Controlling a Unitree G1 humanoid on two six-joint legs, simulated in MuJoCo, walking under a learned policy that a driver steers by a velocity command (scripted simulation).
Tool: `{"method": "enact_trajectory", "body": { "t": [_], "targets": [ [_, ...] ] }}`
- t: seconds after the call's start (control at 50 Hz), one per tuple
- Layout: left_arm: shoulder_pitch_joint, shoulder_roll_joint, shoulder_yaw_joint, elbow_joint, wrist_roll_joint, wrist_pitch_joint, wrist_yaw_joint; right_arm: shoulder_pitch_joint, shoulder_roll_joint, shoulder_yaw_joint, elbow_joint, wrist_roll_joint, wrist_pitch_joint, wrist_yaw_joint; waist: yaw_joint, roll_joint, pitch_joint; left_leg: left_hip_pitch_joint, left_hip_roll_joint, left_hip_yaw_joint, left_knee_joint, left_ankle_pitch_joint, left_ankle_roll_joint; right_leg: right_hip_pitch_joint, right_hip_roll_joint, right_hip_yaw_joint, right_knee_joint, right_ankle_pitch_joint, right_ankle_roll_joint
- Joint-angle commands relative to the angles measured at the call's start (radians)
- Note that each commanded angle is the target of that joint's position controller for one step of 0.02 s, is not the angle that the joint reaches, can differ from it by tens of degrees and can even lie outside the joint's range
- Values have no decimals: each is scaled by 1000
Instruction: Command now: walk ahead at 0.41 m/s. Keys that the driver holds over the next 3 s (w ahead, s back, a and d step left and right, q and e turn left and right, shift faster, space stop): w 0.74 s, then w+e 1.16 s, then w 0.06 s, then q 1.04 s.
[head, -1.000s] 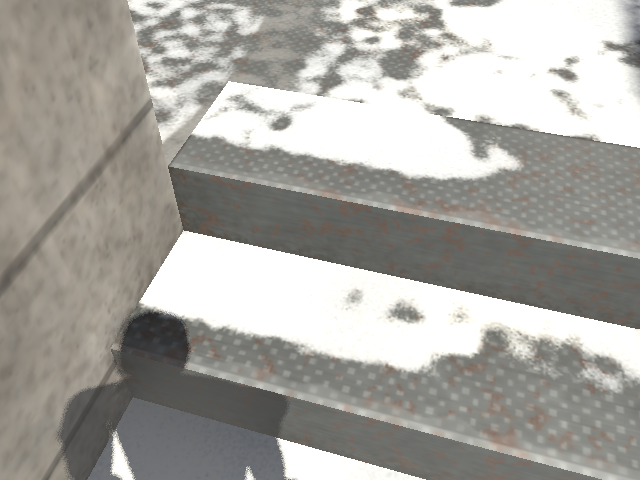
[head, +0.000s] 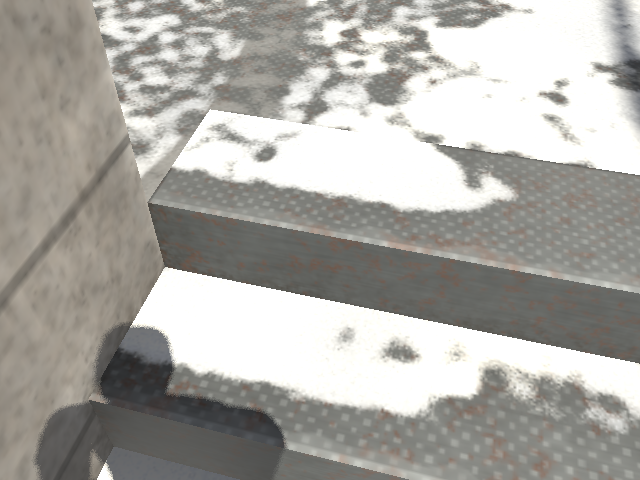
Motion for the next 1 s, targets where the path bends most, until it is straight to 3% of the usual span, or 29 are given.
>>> {"method": "enact_trajectory", "body": {
  "t": [0.02, 0.06, 0.12, 0.16, 0.2, 0.22, 0.24, 0.26, 0.28, 0.32, 0.36, 0.4, 0.46, 0.48, 0.56, 0.62, 0.66, 0.68, 0.7, 0.72, 0.74, 0.76, 0.78, 0.82, 0.84, 0.88, 0.94, 0.96, 1.0],
  "targets": [
    [-263, -128, -53, -233, -5, -9, 9, 90, -16, 12, 41, 4, -29, 23, 7, 40, 192, 138, 343, -347, -198, -131, 151, -673, -34, 53, 455, -71, -30],
    [-385, -155, -82, -332, -26, 3, 21, 80, -41, 21, 50, 17, -42, 33, 23, 34, 273, 28, 337, -294, -268, -227, 122, -757, -55, 34, 390, -109, -37],
    [-456, -119, -113, -418, -46, 18, -15, 16, -7, 56, 48, 63, -13, -1, 32, 71, 320, -365, 243, -140, -568, 52, 141, -256, -100, -132, -236, 47, -14],
    [-336, -142, -115, -367, -68, 19, -18, -29, -89, 50, 18, 90, -17, -6, 63, 94, 147, -341, 238, -1, -511, 855, 161, 221, -23, -237, -436, 20, -53],
    [-88, -74, -73, -273, -42, 18, -4, 0, -212, 16, -3, 80, -39, 1, 178, 210, -98, -41, 304, 3, -98, 1798, 149, 401, 75, -221, -506, -147, -76],
    [10, -18, -52, -248, -25, 16, 1, -46, -254, -9, -22, 90, -44, 19, 225, 251, -164, 59, 305, -11, 131, 1870, 126, 452, 99, -177, -722, -147, -85],
    [61, 54, -20, -231, 2, 14, 7, -71, -275, -31, -46, 69, -58, 50, 246, 258, -227, 42, 275, -18, 373, 1771, 103, 559, 94, -67, -878, -193, -101],
    [178, 169, 21, -187, 29, 3, 10, -139, -181, -27, -121, 59, -80, 79, 256, 27, -240, -301, 131, -69, 790, 1122, 53, 737, -179, 458, -1124, -203, -217],
    [183, 252, 59, -149, 5, 15, 21, -223, -102, -31, -182, 13, -94, 107, 231, -237, -236, -530, -84, -168, 1278, 278, 38, 695, -302, 951, -1590, -138, -278],
    [-2, 110, 46, -113, -20, -24, 3, -296, 10, -14, -282, -28, -70, 91, 59, -20, -4, -750, 17, -254, 1553, 367, 59, 459, -316, 735, -1569, -433, -156],
    [9, -42, 10, -7, -1, -50, -15, -330, 71, 7, -333, -8, -33, 54, -9, 12, 128, -855, 8, -255, 1663, 287, 76, 298, -256, 472, -1520, -232, -73],
    [61, -65, 4, 55, 8, -59, -23, -357, 131, 35, -371, 4, -3, 43, -46, 11, 159, -974, 17, -279, 1679, 185, 76, 319, -233, 305, -1575, -81, -26],
    [26, -48, -16, 48, -18, -86, -25, -440, 56, 24, -383, 13, 24, 39, -49, 50, 175, -889, 1, -177, 1419, 210, 48, 244, -150, 75, -1668, 223, 13],
    [84, 2, -9, 71, 4, -101, -20, -496, 80, 25, -396, 31, 23, 27, -22, -31, 158, -968, -28, -127, 1606, 165, 46, 323, -200, 103, -1689, 354, -46],
    [299, 97, 8, 140, -1, -96, -7, -681, 89, 47, -507, 15, 26, -17, 40, 4, 150, -1322, 54, -44, 1669, -146, 81, 721, -199, 56, -1768, 369, -43],
    [431, 64, 2, 160, -3, -60, 34, -821, 65, 83, -600, -2, 37, 25, 109, 8, 101, -1235, 123, 118, 1413, -177, 65, 840, -165, 19, -1903, 491, -61],
    [342, 79, 2, 122, -54, -43, 65, -823, 109, 98, -602, 65, 29, 48, 86, 10, 33, -606, 81, 182, 899, -91, 64, 611, -138, -38, -1979, 942, -73],
    [349, 152, 12, 84, -43, -66, 61, -739, 65, 72, -551, 78, 38, 48, 62, -25, -104, -436, -20, 234, 876, -163, 57, 696, -180, -27, -1814, 1513, -72],
    [304, 235, 48, 63, -40, -76, 65, -499, 48, 37, -482, 112, 55, 26, -58, -223, -213, -344, -45, 141, 808, -197, 64, 833, -203, -20, -1619, 1843, -69],
    [220, 291, 66, 28, -66, -98, 41, -355, -37, 11, -453, 91, 53, 16, -142, -263, -290, -216, -57, 94, 575, -126, 76, 892, -217, -33, -1410, 1833, -47],
    [262, 208, 56, 12, -96, -139, 11, -317, -139, -34, -414, 40, 60, 9, -142, -203, -349, -16, -3, -113, 508, -124, 129, 693, -177, 23, -1179, 1596, -15],
    [291, 128, 50, -65, -119, -145, -28, -231, -238, -76, -399, 1, 59, -2, -160, 126, -403, 187, 353, -738, 222, -118, 304, 331, 18, 82, -653, 802, 70],
    [203, 143, 84, -95, -58, -141, -47, -277, -274, -97, -406, -10, 82, -5, -146, 91, -430, 84, 431, -1081, -97, 72, 316, 277, 158, 181, -140, 261, 113],
    [167, -3, 53, -189, 10, -87, -23, -450, -189, -82, -356, -9, 35, 17, 24, -110, -232, -120, 431, -786, -50, -237, 217, 124, 48, 206, -4, 336, 103],
    [115, -13, 51, -220, 31, -80, -13, -435, -131, -61, -275, 17, 5, 23, 55, -55, -38, -239, 383, -644, 1, -316, 180, 6, 26, 178, 5, 334, 80],
    [120, -81, 17, -215, 29, -54, 2, -410, -15, -25, -183, -6, -13, 36, 123, -61, 66, -314, 329, -414, 0, -107, 122, -117, 34, 206, 115, 307, 52],
    [122, -85, 7, -172, -26, -21, -19, -308, -96, -44, -107, 6, -33, 65, 122, -28, 102, -253, 309, -192, -20, 128, 63, -241, 82, 252, 98, 235, 27],
    [137, -35, 22, -162, -32, -4, -16, -333, -109, -44, -126, 14, -31, 60, 137, -69, 111, -255, 314, -124, -43, 227, 40, -226, 85, 249, 25, 216, 43],
    [-34, -84, 2, -208, -20, 30, -12, -236, -157, -45, -89, 7, -53, 72, 81, 60, 133, -159, 328, -93, -96, 208, 62, -440, 99, 149, 236, 131, 20]
  ]
}}
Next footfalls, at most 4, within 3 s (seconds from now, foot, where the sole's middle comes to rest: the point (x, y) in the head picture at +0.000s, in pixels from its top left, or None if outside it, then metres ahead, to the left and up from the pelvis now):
0.24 right None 0.27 -0.11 -0.60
0.72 left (291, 375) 0.60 0.06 -0.43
1.28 right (417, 189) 0.87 -0.18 -0.26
1.90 left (380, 84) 1.23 -0.15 -0.26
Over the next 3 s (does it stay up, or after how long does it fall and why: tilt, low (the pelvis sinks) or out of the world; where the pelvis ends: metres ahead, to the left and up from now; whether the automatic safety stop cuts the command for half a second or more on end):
stays up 1.17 -0.21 0.53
